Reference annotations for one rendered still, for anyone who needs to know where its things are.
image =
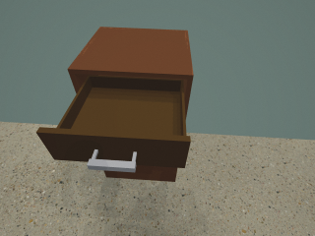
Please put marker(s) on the drawer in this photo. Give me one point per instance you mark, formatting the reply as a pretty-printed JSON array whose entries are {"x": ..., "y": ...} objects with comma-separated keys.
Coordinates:
[{"x": 122, "y": 115}]

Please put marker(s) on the handle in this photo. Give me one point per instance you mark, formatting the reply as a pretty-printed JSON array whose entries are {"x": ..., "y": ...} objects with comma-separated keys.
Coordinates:
[{"x": 112, "y": 165}]

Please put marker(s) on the cabinet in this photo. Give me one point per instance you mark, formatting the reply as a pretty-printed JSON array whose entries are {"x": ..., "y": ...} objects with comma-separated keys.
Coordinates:
[{"x": 137, "y": 53}]

